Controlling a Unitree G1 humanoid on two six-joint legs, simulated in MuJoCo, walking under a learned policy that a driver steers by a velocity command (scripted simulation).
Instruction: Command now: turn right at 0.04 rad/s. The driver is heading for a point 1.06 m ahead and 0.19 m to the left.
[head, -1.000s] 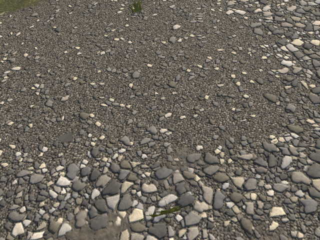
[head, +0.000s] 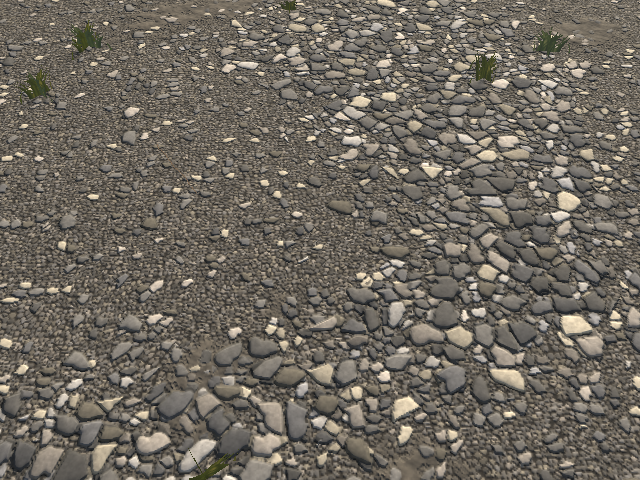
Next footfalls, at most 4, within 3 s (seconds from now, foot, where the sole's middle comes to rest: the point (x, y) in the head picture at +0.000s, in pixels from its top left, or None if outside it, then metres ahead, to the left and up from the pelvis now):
1.50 right None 0.43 -0.08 -0.77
2.04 left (258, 386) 0.73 0.16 -0.77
2.60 right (351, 275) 1.05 -0.07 -0.77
2.98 left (258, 261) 1.11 0.18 -0.77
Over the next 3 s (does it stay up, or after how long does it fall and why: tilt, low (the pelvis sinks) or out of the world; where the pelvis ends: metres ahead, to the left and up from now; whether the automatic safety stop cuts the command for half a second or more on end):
stays up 1.01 0.04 0.00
